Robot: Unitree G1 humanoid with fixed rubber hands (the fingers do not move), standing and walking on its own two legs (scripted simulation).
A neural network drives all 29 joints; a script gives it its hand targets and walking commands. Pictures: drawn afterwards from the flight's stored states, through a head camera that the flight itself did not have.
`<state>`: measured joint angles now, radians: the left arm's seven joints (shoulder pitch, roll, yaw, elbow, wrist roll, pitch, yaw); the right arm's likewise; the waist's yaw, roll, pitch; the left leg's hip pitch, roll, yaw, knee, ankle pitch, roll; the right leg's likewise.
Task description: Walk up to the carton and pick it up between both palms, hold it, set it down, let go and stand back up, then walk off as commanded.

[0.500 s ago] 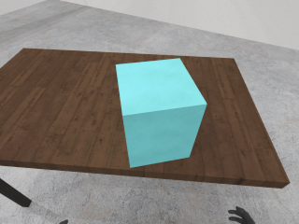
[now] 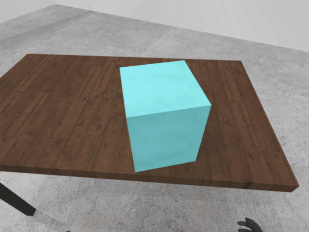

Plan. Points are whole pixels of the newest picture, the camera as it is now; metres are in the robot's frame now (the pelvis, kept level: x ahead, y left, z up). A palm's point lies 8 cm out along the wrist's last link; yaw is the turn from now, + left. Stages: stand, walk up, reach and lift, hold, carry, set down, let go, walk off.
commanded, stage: stand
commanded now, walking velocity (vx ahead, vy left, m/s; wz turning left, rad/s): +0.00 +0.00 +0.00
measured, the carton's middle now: (159, 116) +0.45 +0.01 +0.05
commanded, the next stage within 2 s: walk off in 0.20 s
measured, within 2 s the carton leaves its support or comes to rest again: neither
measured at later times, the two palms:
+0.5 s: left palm out of the picture +0.07 +0.28 -0.11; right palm out of the picture +0.10 -0.25 -0.10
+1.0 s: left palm out of the picture -0.05 +0.34 -0.15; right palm out of the picture +0.01 -0.25 -0.09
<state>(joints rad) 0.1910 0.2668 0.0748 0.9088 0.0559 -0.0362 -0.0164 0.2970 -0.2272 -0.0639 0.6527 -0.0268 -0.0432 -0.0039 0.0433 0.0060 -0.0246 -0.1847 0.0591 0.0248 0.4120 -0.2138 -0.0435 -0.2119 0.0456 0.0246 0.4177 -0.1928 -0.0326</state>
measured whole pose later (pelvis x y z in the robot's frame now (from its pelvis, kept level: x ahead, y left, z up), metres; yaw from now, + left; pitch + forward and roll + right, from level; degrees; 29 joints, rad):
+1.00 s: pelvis -0.11 +0.04 -0.02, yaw +0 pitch -5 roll -2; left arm 0.20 0.36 0.07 0.88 0.06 0.05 0.02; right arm 0.24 -0.31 -0.07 0.68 -0.02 0.03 -0.04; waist 0.04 -0.03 0.16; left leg -0.27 -0.01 0.04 0.68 -0.32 0.07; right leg -0.40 0.11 0.08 1.23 -0.47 0.00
